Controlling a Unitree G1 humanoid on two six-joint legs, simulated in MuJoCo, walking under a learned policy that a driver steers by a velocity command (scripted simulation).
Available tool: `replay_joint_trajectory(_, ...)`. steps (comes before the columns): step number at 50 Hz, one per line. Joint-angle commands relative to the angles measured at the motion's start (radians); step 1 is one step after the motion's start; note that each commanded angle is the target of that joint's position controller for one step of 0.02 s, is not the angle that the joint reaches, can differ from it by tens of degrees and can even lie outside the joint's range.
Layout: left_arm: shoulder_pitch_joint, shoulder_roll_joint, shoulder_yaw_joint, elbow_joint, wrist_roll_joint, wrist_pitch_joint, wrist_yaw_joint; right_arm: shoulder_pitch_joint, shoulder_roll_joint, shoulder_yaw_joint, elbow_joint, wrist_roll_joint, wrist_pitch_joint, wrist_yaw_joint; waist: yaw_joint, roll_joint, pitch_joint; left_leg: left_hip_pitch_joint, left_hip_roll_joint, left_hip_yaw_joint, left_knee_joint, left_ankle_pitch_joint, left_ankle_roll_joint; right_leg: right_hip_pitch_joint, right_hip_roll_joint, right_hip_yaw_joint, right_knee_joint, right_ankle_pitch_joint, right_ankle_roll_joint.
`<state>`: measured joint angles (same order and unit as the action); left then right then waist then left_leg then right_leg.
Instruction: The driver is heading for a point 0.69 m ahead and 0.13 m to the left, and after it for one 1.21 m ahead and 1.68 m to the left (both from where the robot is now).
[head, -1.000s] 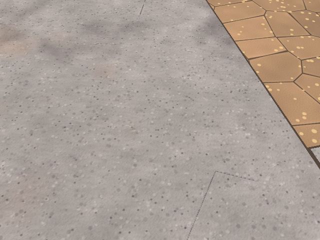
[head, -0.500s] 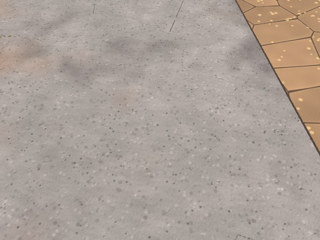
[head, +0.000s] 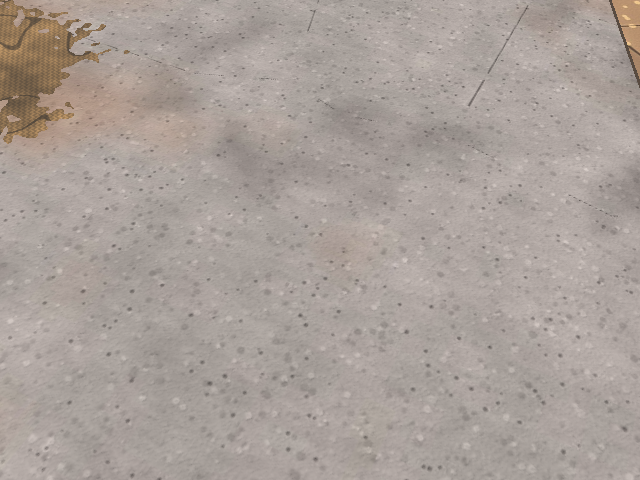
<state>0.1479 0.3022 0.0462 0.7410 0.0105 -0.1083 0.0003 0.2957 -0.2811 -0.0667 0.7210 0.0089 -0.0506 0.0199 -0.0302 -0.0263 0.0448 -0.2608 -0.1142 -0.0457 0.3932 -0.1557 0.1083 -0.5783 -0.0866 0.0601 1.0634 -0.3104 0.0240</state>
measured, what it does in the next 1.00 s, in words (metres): walks ahead, turning left: right foot, then left foot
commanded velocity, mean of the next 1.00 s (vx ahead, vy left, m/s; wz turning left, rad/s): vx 0.49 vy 0.00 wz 0.58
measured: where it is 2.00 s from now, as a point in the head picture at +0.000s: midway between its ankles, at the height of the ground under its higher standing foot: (211, 391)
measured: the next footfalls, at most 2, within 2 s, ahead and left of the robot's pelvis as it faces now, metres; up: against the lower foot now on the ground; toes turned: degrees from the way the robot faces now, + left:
right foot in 0.28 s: +0.35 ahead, -0.13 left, +0.00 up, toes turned +14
left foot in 0.80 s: +0.52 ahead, +0.22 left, +0.00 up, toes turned +31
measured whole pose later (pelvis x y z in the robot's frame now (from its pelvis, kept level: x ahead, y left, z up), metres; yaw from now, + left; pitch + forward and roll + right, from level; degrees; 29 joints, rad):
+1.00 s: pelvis +0.50 +0.13 +0.00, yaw +35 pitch +2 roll +0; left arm 0.13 0.32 0.05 0.72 0.01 -0.10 0.00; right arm 0.28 -0.29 -0.07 0.65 0.00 -0.04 0.02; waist -0.02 -0.03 0.07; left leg -0.28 -0.10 -0.05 0.42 -0.16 0.09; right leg -0.59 -0.09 0.05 1.08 -0.34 0.04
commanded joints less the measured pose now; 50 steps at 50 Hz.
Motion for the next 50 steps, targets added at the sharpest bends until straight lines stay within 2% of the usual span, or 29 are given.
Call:
replay_joint_trajectory(1, -0.002, 0.073, 0.021, -0.068, 0.01, 0.007, 0.006, -0.028, -0.168, -0.044, -0.078, 0.004, -0.019, -0.022, 0.033, 0.06, -0.062, 0.036, 0.25, -0.249, -0.178, 0.28, 0.188, -0.049, -0.005, -0.005, -0.144, 0.132, 0.041)
replay_joint_trajectory(4, -0.114, 0.044, 0.009, -0.097, 0.005, 0.002, 0.0, 0.012, -0.172, -0.047, -0.063, 0.012, -0.008, -0.034, -0.013, 0.088, -0.048, 0.002, 0.193, -0.202, -0.159, 0.194, 0.132, 0.014, 0.041, -0.012, -0.38, 0.337, 0.049)
replay_joint_trajectory(8, -0.21, 0.062, 0.013, -0.131, -0.014, -0.011, -0.016, 0.076, -0.172, -0.047, -0.036, 0.019, 0.003, -0.039, -0.05, 0.109, -0.04, 0.052, 0.216, -0.277, -0.107, 0.104, 0.106, 0.067, 0.082, 0.005, -0.528, 0.394, 0.035)
replay_joint_trajectory(11, -0.195, 0.097, 0.029, -0.134, -0.017, -0.024, -0.025, 0.077, -0.165, -0.048, -0.032, 0.018, 0.013, -0.044, -0.028, 0.136, -0.045, 0.143, 0.248, -0.369, -0.02, 0.099, 0.089, 0.099, 0.09, 0.028, -0.586, 0.287, 0.001)
replay_joint_trajectory(13, -0.075, 0.122, 0.048, -0.106, -0.015, -0.033, -0.019, 0.047, -0.147, -0.043, -0.042, 0.015, 0.018, -0.043, 0.041, 0.155, -0.088, 0.137, 0.216, -0.376, 0.083, 0.177, 0.058, 0.268, 0.094, 0.0, -0.646, 0.26, -0.044)
replay_joint_trajectory(14, 0.046, 0.159, 0.063, -0.091, 0.001, -0.038, -0.012, 0.034, -0.1, -0.025, -0.058, 0.008, 0.015, -0.038, 0.1, 0.119, -0.197, 0.064, 0.166, -0.325, 0.268, 0.166, 0.025, 0.493, 0.002, 0.07, -0.623, 0.259, -0.097)
replay_joint_trajectory(15, 0.187, 0.24, 0.084, -0.078, 0.02, -0.034, -0.003, 0.117, -0.041, -0.006, -0.08, 0.012, 0.009, -0.038, 0.108, -0.071, -0.356, -0.215, 0.041, -0.192, 0.598, -0.087, -0.049, 0.863, -0.221, 0.378, -0.625, 0.171, -0.221)
replay_joint_trajectory(16, 0.232, 0.225, 0.085, -0.045, -0.003, -0.019, -0.013, 0.182, -0.063, 0.001, -0.094, 0.026, 0.001, -0.038, 0.087, -0.307, -0.403, -0.455, 0.03, -0.138, 0.818, -0.45, -0.077, 0.973, -0.354, 0.729, -0.72, -0.067, -0.309)
replay_joint_trajectory(17, 0.182, 0.136, 0.062, -0.066, -0.016, -0.012, -0.01, 0.126, -0.157, -0.022, -0.075, 0.033, 0.004, -0.038, 0.105, -0.165, -0.261, -0.533, 0.097, -0.156, 0.905, -0.382, -0.087, 0.859, -0.324, 0.654, -0.757, -0.203, -0.272)
replay_joint_trajectory(18, 0.138, 0.1, 0.051, -0.074, -0.012, -0.002, -0.005, 0.036, -0.178, -0.029, -0.089, 0.024, 0.01, -0.036, 0.112, -0.083, -0.154, -0.534, 0.132, -0.115, 0.919, -0.298, -0.093, 0.732, -0.279, 0.497, -0.767, -0.151, -0.23)
replay_joint_trajectory(19, 0.095, 0.083, 0.043, -0.07, -0.005, 0.004, -0.005, -0.009, -0.164, -0.03, -0.102, 0.013, 0.013, -0.034, 0.092, -0.043, -0.078, -0.51, 0.16, -0.098, 0.88, -0.24, -0.097, 0.608, -0.234, 0.385, -0.797, -0.041, -0.213)
replay_joint_trajectory(20, 0.07, 0.063, 0.035, -0.064, 0.0, 0.004, -0.003, -0.025, -0.149, -0.034, -0.108, 0.009, 0.017, -0.031, 0.07, -0.054, -0.042, -0.481, 0.189, -0.095, 0.837, -0.201, -0.097, 0.532, -0.199, 0.301, -0.823, 0.039, -0.201)
replay_joint_trajectory(21, 0.058, 0.062, 0.034, -0.059, 0.003, 0.002, -0.003, -0.012, -0.126, -0.031, -0.11, 0.016, 0.022, -0.025, 0.052, -0.08, -0.027, -0.439, 0.208, -0.083, 0.812, -0.179, -0.097, 0.475, -0.175, 0.235, -0.849, 0.087, -0.194)
replay_joint_trajectory(23, 0.058, 0.072, 0.04, -0.042, -0.004, -0.006, -0.005, -0.017, -0.085, -0.022, -0.118, 0.02, 0.032, -0.021, 0.044, -0.085, -0.019, -0.429, 0.221, -0.059, 0.768, -0.15, -0.105, 0.438, -0.166, 0.143, -0.89, 0.172, -0.209)
replay_joint_trajectory(25, 0.067, 0.101, 0.051, -0.024, -0.005, -0.011, -0.004, -0.052, -0.072, -0.017, -0.137, 0.013, 0.035, -0.02, 0.045, -0.06, -0.015, -0.46, 0.232, -0.057, 0.696, -0.092, -0.118, 0.451, -0.179, 0.08, -0.912, 0.257, -0.227)
replay_joint_trajectory(28, 0.069, 0.125, 0.057, -0.005, -0.006, -0.006, -0.003, -0.102, -0.064, -0.012, -0.145, 0.013, 0.027, -0.007, 0.058, -0.04, -0.018, -0.457, 0.233, -0.038, 0.545, 0.058, -0.12, 0.491, -0.164, -0.032, -0.914, 0.352, -0.213)
replay_joint_trajectory(31, 0.098, 0.146, 0.061, 0.017, -0.013, 0.006, 0.002, -0.204, -0.047, -0.002, -0.168, 0.014, 0.016, 0.012, 0.098, -0.031, 0.006, -0.41, 0.216, 0.017, 0.377, 0.174, -0.107, 0.514, -0.151, -0.125, -0.911, 0.374, -0.186)
replay_joint_trajectory(35, 0.143, 0.183, 0.073, 0.047, -0.034, 0.027, 0.002, -0.286, -0.057, -0.005, -0.211, 0.018, 0.018, 0.033, 0.11, -0.036, 0.035, -0.393, 0.194, 0.064, 0.262, 0.106, -0.066, 0.618, -0.192, -0.176, -0.873, 0.45, -0.161)
replay_joint_trajectory(37, 0.139, 0.212, 0.082, 0.049, -0.044, 0.039, 0.006, -0.256, -0.088, -0.021, -0.218, 0.011, 0.023, 0.036, 0.071, -0.061, -0.001, -0.302, 0.14, 0.114, 0.236, 0.0, -0.027, 0.66, -0.196, -0.215, -0.762, 0.745, -0.14)
replay_joint_trajectory(38, 0.135, 0.226, 0.086, 0.048, -0.048, 0.047, 0.01, -0.186, -0.117, -0.038, -0.206, 0.008, 0.028, 0.035, 0.024, -0.072, -0.05, -0.197, 0.1, 0.142, 0.224, -0.04, -0.001, 0.661, -0.188, -0.238, -0.64, 0.903, -0.128)
replay_joint_trajectory(39, 0.123, 0.219, 0.082, 0.044, -0.052, 0.053, 0.014, -0.033, -0.16, -0.065, -0.166, 0.01, 0.032, 0.028, -0.065, -0.052, -0.128, 0.019, 0.056, 0.157, 0.164, 0.013, 0.035, 0.594, -0.16, -0.271, -0.444, 0.95, -0.101)
replay_joint_trajectory(40, 0.136, 0.178, 0.064, 0.03, -0.03, 0.05, 0.019, 0.15, -0.231, -0.099, -0.118, 0.016, 0.041, 0.009, -0.144, 0.025, -0.221, 0.334, 0.111, 0.027, 0.153, 0.035, 0.084, 0.363, -0.121, -0.274, -0.154, 0.715, -0.059)
replay_joint_trajectory(41, 0.224, 0.031, 0.015, -0.036, 0.014, 0.028, 0.005, 0.117, -0.352, -0.112, -0.125, 0.025, 0.033, 0.0, -0.015, 0.316, -0.299, 0.645, 0.381, -0.546, 0.072, -0.128, 0.264, -0.096, 0.074, -0.212, 0.207, -0.228, 0.002)
replay_joint_trajectory(42, 0.135, 0.103, 0.021, -0.044, -0.016, -0.009, -0.008, 0.15, -0.274, -0.086, -0.16, 0.019, 0.016, 0.006, -0.089, 0.209, -0.438, 0.689, 0.446, -0.787, -0.072, -0.271, 0.307, -0.197, 0.096, 0.023, 0.324, -0.294, -0.009)
replay_joint_trajectory(43, 0.04, 0.155, 0.035, -0.074, -0.053, -0.026, -0.015, 0.12, -0.217, -0.067, -0.143, 0.009, 0.0, 0.011, -0.1, 0.153, -0.292, 0.598, 0.419, -0.645, -0.095, -0.203, 0.254, -0.275, 0.052, 0.028, 0.314, -0.193, -0.027)
replay_joint_trajectory(44, 0.037, 0.139, 0.027, -0.07, -0.047, -0.034, -0.012, 0.065, -0.188, -0.056, -0.138, 0.01, -0.006, 0.01, -0.055, 0.085, -0.205, 0.454, 0.382, -0.516, -0.094, -0.104, 0.219, -0.24, 0.007, 0.019, 0.226, -0.102, -0.037)
replay_joint_trajectory(45, 0.03, 0.141, 0.031, -0.062, -0.019, -0.034, -0.004, -0.015, -0.165, -0.047, -0.151, 0.004, -0.007, 0.008, -0.012, 0.053, -0.136, 0.308, 0.347, -0.425, -0.093, 0.089, 0.194, -0.173, -0.018, 0.014, 0.147, -0.056, -0.024)
replay_joint_trajectory(47, 0.06, 0.153, 0.041, -0.055, 0.001, -0.009, 0.0, -0.089, -0.152, -0.039, -0.172, -0.015, -0.007, -0.001, 0.048, 0.074, -0.105, 0.137, 0.312, -0.322, -0.103, 0.423, 0.188, -0.043, -0.032, 0.013, 0.089, -0.036, 0.003)
replay_joint_trajectory(50, 0.059, 0.102, 0.028, -0.055, 0.011, 0.022, 0.008, -0.085, -0.184, -0.049, -0.145, -0.009, -0.004, -0.021, 0.065, 0.057, -0.099, 0.022, 0.266, -0.206, -0.094, 0.645, 0.181, 0.01, 0.007, -0.022, -0.046, 0.029, 0.049)
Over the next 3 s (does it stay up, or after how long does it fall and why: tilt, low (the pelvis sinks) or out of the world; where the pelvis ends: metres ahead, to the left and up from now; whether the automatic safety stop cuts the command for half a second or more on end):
stays up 0.68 0.43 -0.03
